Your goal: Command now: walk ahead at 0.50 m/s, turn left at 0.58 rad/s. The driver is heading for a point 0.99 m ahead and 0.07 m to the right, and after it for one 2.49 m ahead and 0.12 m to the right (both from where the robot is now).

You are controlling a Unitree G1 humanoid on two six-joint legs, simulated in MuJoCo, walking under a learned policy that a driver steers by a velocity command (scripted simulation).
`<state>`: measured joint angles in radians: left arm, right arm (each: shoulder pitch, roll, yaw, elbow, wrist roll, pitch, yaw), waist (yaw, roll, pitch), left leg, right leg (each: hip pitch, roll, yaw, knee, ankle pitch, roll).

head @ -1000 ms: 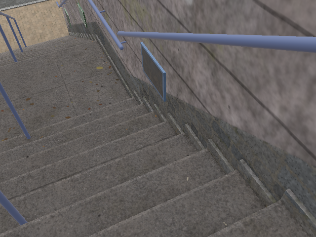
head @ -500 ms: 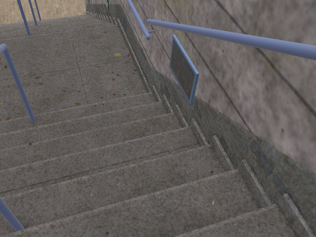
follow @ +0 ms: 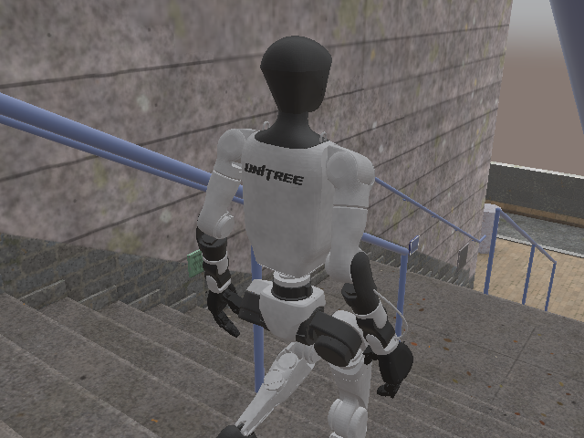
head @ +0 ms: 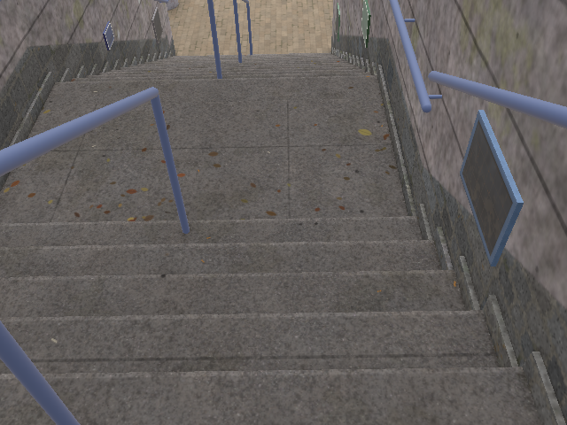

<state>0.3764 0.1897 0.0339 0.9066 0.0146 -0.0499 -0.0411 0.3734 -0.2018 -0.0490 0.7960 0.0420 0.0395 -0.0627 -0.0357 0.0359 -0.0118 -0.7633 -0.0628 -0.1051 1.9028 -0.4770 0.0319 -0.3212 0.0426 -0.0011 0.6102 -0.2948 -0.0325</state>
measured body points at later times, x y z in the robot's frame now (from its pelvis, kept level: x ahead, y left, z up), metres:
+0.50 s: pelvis +0.27 +0.10 -0.16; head +0.30 +0.11 +0.29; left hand +0.12 +0.32 -0.30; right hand +0.52 -0.08 -0.25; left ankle +0.33 +0.20 -0.90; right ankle +0.07 -0.11 -0.64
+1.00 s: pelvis +0.54 +0.10 -0.28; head +0.55 +0.09 +0.17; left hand +0.76 +0.31 -0.37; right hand +0.48 -0.15 -0.42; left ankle +0.33 +0.21 -0.89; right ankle +0.67 -0.01 -1.00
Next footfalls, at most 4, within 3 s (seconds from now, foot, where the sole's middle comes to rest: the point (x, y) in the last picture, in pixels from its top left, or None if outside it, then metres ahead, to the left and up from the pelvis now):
0.46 left None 0.37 0.21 -0.93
1.02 right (296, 417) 0.69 0.00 -1.10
1.56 left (247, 351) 1.01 0.16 -1.28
2.00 right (324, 330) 1.07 -0.12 -1.28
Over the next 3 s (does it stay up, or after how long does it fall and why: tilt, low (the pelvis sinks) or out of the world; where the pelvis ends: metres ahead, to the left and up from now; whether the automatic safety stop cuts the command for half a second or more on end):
stays up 1.57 0.04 -0.85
